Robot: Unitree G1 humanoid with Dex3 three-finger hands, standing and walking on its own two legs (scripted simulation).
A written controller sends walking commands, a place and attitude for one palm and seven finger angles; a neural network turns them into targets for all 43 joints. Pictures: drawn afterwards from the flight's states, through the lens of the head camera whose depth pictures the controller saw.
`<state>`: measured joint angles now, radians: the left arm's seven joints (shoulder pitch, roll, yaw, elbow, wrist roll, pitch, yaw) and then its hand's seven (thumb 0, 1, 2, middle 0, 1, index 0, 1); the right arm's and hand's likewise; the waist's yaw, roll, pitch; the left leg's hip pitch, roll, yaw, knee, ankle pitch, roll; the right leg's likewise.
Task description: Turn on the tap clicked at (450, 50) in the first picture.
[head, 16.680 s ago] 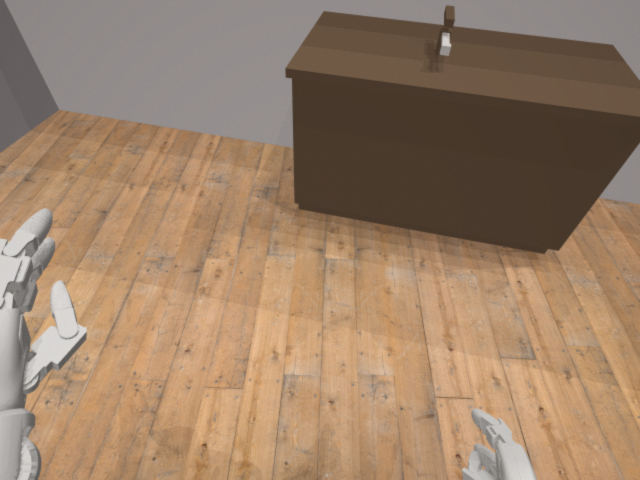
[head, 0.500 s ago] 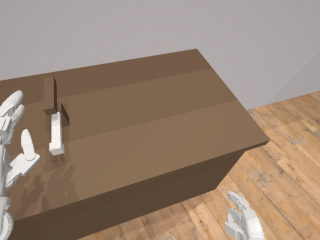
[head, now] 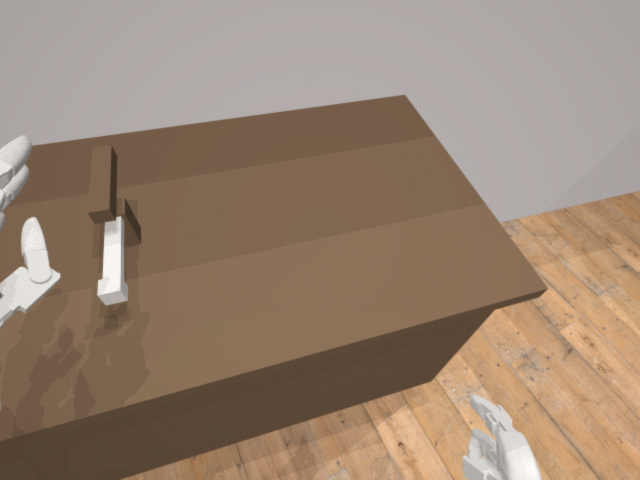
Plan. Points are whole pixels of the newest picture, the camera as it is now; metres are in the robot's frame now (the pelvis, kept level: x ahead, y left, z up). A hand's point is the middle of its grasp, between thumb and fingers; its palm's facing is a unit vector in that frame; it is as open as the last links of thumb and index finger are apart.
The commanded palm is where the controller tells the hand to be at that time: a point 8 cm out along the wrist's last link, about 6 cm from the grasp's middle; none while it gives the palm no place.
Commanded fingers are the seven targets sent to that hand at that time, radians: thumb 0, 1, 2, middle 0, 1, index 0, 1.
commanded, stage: look again from close up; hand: left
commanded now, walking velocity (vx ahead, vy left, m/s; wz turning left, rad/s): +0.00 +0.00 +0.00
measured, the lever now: (113, 290) +0.31 +0.32 +0.00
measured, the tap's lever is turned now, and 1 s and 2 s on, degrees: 0 0 0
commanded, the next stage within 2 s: come to a stop and stand still in 0.20 s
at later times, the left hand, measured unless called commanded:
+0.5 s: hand out of the picture +0.17 +0.29 +0.16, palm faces +0.44 -0.84 -0.30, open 7.4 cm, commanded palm +0.11 +0.31 +0.17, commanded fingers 0.00 0.90 0.90 -0.20 -0.30 -0.20 -0.30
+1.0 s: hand (38, 329) +0.20 +0.27 +0.15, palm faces +0.38 -0.84 -0.39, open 7.4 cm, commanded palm +0.13 +0.30 +0.17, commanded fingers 0.00 0.90 0.90 -0.20 -0.30 -0.20 -0.30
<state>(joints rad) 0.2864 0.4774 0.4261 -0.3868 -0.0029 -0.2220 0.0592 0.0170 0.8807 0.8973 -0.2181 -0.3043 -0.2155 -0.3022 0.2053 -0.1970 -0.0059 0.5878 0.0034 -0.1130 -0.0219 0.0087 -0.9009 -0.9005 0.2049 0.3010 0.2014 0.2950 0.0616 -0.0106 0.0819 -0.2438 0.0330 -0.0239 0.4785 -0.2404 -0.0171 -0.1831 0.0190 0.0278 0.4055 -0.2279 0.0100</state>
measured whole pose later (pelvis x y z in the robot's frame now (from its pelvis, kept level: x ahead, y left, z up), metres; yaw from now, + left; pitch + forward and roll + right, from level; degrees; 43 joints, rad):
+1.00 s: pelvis -0.02 +0.02 +0.00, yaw +1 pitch +0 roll -1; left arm 0.42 0.37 0.36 -0.44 -0.04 -0.25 0.08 0.02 0.89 0.90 -0.21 -0.30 -0.21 -0.30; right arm 0.18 -0.19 0.02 0.61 0.01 -0.16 -0.02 0.01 -0.90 -0.90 0.21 0.30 0.20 0.30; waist 0.03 -0.02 0.08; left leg -0.25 0.00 -0.03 0.44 -0.19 0.01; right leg -0.17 -0.01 0.04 0.35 -0.18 0.04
